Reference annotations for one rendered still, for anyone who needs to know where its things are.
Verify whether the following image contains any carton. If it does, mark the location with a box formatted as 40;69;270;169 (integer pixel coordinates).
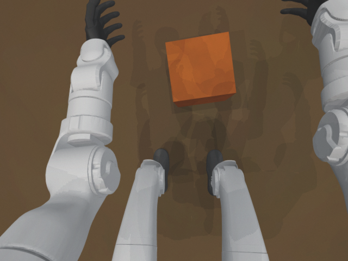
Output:
165;32;236;107

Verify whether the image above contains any robot thigh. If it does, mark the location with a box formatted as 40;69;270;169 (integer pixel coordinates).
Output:
213;166;269;261
112;165;165;261

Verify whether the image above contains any right robot upper arm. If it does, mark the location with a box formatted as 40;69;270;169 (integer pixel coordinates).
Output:
313;107;348;213

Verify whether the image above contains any robot right forearm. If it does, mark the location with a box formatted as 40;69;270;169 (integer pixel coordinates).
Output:
310;0;348;113

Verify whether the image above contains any robot left forearm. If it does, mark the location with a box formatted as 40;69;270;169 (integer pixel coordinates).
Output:
46;39;119;188

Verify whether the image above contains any robot right hand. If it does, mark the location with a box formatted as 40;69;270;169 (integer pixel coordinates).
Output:
280;0;328;26

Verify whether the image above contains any left robot thigh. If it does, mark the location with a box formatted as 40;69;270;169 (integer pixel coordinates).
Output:
112;165;165;261

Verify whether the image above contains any right robot thigh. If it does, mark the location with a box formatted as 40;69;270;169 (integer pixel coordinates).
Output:
213;166;269;261

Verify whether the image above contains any robot left hand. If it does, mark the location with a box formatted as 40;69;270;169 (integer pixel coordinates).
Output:
85;0;125;48

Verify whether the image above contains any left robot upper arm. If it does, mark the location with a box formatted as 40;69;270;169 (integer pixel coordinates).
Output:
0;145;121;261

